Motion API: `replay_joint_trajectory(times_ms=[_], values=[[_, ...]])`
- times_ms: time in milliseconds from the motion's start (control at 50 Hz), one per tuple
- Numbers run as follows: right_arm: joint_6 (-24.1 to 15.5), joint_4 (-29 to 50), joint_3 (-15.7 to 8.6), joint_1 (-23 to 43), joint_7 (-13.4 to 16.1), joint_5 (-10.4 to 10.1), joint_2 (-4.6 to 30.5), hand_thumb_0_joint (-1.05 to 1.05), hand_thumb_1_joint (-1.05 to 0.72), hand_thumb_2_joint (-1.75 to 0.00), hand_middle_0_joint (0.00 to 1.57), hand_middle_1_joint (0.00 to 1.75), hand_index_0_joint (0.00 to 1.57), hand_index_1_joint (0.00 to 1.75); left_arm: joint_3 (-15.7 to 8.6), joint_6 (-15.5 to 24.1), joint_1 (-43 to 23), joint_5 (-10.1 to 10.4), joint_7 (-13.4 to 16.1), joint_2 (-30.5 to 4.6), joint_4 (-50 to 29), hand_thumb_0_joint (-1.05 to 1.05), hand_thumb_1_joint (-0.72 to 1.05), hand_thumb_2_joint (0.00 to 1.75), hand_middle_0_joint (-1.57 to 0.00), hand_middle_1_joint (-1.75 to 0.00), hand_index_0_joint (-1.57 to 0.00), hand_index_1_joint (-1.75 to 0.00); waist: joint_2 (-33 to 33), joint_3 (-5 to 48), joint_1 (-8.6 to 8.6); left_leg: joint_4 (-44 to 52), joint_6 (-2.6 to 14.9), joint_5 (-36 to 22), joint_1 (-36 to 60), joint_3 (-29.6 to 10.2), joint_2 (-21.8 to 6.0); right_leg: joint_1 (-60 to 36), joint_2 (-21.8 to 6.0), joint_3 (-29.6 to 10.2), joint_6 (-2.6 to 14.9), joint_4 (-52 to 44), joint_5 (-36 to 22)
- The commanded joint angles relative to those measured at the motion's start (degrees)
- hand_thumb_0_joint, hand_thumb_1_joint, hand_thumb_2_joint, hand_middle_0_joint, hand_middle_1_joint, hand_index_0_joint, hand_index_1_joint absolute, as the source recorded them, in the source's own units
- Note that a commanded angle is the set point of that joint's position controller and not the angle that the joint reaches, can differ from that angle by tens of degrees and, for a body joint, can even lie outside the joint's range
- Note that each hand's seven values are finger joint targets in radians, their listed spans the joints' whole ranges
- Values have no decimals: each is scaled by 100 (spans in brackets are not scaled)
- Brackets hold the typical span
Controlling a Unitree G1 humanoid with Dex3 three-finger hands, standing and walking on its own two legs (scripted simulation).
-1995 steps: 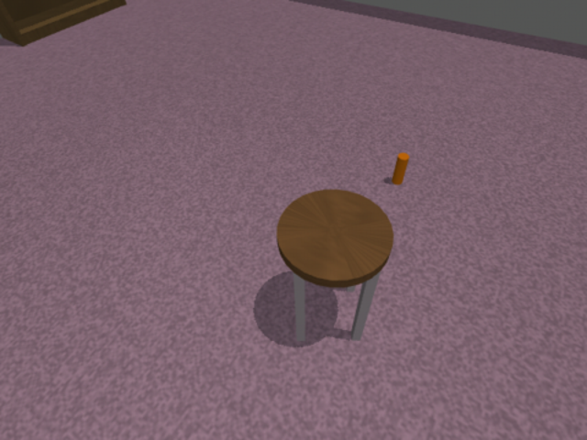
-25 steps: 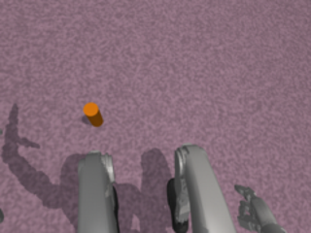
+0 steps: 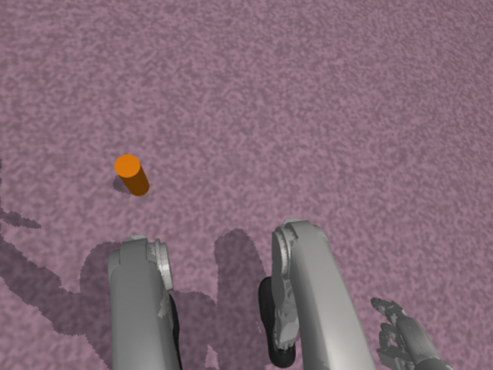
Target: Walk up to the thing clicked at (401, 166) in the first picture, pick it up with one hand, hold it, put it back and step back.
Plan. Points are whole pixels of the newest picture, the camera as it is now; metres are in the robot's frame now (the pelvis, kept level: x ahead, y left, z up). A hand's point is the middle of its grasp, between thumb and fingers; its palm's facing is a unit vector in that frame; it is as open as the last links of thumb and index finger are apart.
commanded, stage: go down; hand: left
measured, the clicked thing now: (133, 177) +0.49 +0.20 -0.31
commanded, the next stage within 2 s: approach in 0.20 s
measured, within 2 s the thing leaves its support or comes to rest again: neither
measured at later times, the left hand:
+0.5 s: hand out of the picture +0.45 +0.38 -0.01, palm faces +0.07 -1.00 -0.07, open 17.3 cm
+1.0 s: hand (88, 176) +0.46 +0.27 -0.22, palm faces -0.03 -1.00 +0.02, open 17.3 cm
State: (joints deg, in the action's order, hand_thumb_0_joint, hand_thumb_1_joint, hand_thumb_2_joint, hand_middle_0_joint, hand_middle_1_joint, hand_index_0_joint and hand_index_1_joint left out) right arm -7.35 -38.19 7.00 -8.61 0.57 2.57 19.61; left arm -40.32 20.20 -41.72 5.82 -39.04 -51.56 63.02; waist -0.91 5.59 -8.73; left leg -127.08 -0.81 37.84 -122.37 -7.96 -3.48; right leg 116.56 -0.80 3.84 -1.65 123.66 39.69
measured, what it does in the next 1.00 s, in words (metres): lowers itself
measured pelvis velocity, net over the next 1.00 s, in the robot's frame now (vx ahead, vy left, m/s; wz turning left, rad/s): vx -0.01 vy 0.01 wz -0.12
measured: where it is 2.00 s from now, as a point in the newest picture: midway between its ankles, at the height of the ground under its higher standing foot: (224, 345)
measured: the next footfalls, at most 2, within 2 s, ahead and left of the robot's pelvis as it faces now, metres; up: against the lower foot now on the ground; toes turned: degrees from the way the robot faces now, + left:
none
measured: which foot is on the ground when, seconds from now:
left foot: down 0.00-1.00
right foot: down 0.00-1.00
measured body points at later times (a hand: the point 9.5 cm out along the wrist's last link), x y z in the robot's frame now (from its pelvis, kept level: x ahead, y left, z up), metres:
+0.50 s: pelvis +0.00 +0.00 -0.02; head +0.22 +0.08 +0.37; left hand +0.44 +0.43 -0.01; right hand +0.12 -0.28 -0.11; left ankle +0.09 +0.13 -0.36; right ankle +0.10 -0.13 -0.36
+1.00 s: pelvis -0.01 +0.01 -0.09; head +0.24 +0.13 +0.26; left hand +0.46 +0.32 -0.22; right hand +0.11 -0.27 -0.15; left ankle +0.09 +0.13 -0.36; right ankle +0.10 -0.13 -0.36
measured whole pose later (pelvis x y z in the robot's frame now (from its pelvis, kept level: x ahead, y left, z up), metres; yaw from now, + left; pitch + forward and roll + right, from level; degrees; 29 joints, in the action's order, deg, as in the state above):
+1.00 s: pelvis -0.01 +0.01 -0.09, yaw -7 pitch +20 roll -13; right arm -3.3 -34.3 22.1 4.0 -3.4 13.9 21.2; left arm -36.7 47.2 -41.0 8.4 -31.0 -51.5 79.3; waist -11.1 -11.5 -15.7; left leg -147.1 -1.3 39.6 -129.5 -17.3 -3.1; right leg 120.9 2.7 9.1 -3.5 137.9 38.5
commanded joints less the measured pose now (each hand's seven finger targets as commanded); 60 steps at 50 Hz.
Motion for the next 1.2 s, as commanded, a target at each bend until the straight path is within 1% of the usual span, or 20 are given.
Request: replay_joint_trajectory(times_ms=[0,80,180,200,260,280,320,400,420,480,500,580,640,780,800,820,860,1020,1060,1180], values=[[-141,250,-484,-811,83,-23,1365,0,-90,-90,20,30,20,30,-320,329,-1373,262,-44,-2235,-1129,0,-47,8,-5,-9,-4,-8,1654,3620,181,1561,188,-710,3065,337,109,-1444,131,261,394,-1255,-855],[-129,242,-461,-823,77,-2,1399,0,-90,-90,20,30,20,30,-346,343,-1402,264,-76,-2298,-1201,0,-49,8,-5,-9,-5,-9,1826,3610,174,1508,160,-964,3262,279,91,-1254,124,289,407,-1149,-1022],[-109,266,-433,-787,62,11,1393,0,-90,-90,20,30,20,30,-333,379,-1546,263,-90,-2312,-1189,0,-49,8,-5,-10,-5,-9,1732,3457,88,1455,193,-671,2957,312,109,-1277,137,291,393,-1182,-808],[-116,280,-429,-778,65,18,1401,0,-90,-90,20,30,20,30,-409,379,-1508,278,-88,-2436,-1157,0,-49,8,-5,-10,-5,-9,1691,3491,147,1439,204,-626,2892,345,113,-1380,147,275,387,-1213,-777],[-105,282,-414,-786,68,22,1417,0,-90,-90,20,30,20,30,-334,385,-1515,257,-129,-2386,-1147,0,-49,8,-5,-10,-5,-9,1727,3524,83,1397,192,-803,2995,309,102,-1282,146,306,393,-1133,-902],[-95,267,-408,-810,70,27,1438,0,-91,-90,20,30,20,30,-417,386,-1519,264,-127,-2496,-1156,0,-48,15,-7,-16,-5,-17,1812,3525,115,1398,184,-828,3080,302,94,-1271,145,298,393,-1132,-924],[-94,266,-378,-773,61,36,1458,0,-89,-90,20,30,20,30,-381,399,-1379,293,-156,-2343,-901,0,-50,2,-7,-9,-6,-9,1686,3231,28,1349,195,-741,2851,267,94,-1212,151,348,382,-1098,-872],[-121,303,-270,-692,22,70,1480,0,-90,-90,20,30,20,30,-360,680,-1234,469,-226,-2088,-602,0,-55,1,-8,-9,-7,-9,1468,3015,-104,1109,201,-794,2586,226,82,-1168,187,425,364,-943,-928],[-137,319,-241,-598,11,84,1496,0,-89,-90,20,30,20,30,-216,775,-1314,538,-266,-1889,-488,0,-54,1,-8,-10,-7,-9,1445,2882,-175,1084,193,-678,2511,171,69,-996,196,455,372,-867,-835],[-173,358,-134,-554,-18,143,1525,0,-89,-90,20,30,20,30,-147,1052,-1443,654,-217,-1755,-165,0,-53,2,-8,-10,-7,-10,1166,2692,-358,811,227,-484,2165,193,63,-1075,245,492,325,-873,-739],[-183,373,-103,-478,-41,174,1519,0,-89,-89,20,30,20,30,-143,1153,-1356,688,-177,-1744,-76,0,-53,1,-8,-10,-7,-10,1119,2611,-286,770,234,-326,1985,233,65,-1128,260,483,323,-863,-603],[-147,401,23,-310,-109,336,1628,0,-89,-89,20,30,20,30,15,1581,-1427,626,-45,-1669,92,0,-52,3,-7,-10,-6,-9,1339,2526,-351,547,170,-301,2088,157,9,-926,315,610,334,-583,-624],[-28,430,166,-187,-156,472,1721,0,-89,-90,20,30,20,30,-158,1887,-1394,549,103,-1995,77,0,-51,4,-7,-9,-6,-9,1646,2751,-317,378,96,-644,2401,71,-35,-969,329,686,338,-321,-879],[221,483,524,298,-233,850,1905,0,-91,-90,20,30,20,30,-195,2608,-1439,417,478,-2152,101,0,-51,7,-6,-10,-5,-11,2271,2616,-522,35,-7,-931,2574,-82,-116,-1031,375,859,320,85,-1160],[250,487,564,383,-246,898,1923,0,-91,-90,20,30,20,30,19,2670,-1368,387,516,-1876,225,0,-51,7,-5,-10,-4,-10,2250,2524,-604,-11,-10,-890,2611,-117,-136,-949,387,898,319,122,-1148],[280,470,611,415,-251,952,1962,0,-91,-91,20,30,20,30,-53,2747,-1271,362,579,-1941,339,0,-52,7,-6,-10,-5,-10,2292,2414,-665,-31,-25,-845,2526,-152,-139,-974,399,955,318,169,-1139],[324,481,715,527,-271,1036,1990,0,-92,-90,20,30,20,30,191,2894,-1251,395,643,-1583,576,0,-51,6,-6,-10,-5,-10,2164,2231,-836,-177,-20,-705,2430,-214,-157,-965,427,1027,294,181,-1103],[452,608,1111,1017,-367,1332,2140,0,-94,-90,20,30,20,30,338,3523,-1056,473,1168,-1381,942,0,-57,0,-7,-7,-7,-6,1946,1931,-992,-561,-37,-867,2215,-407,-181,-1313,524,1232,231,356,-1404],[492,634,1183,1088,-392,1390,2163,0,-94,-91,20,30,20,30,253,3650,-1056,455,1404,-1460,934,0,-56,0,-7,-7,-7,-6,1923,1810,-945,-608,-40,-825,2092,-433,-181,-1363,545,1266,221,376,-1408],[618,661,1281,1240,-498,1567,2170,0,-93,-91,20,30,20,30,672,3892,-1041,271,1919,-998,1039,0,-52,1,-6,-6,-6,-5,1963,1464,-1113,-633,-70,-676,1941,-509,-189,-1356,587,1370,202,408,-1404]])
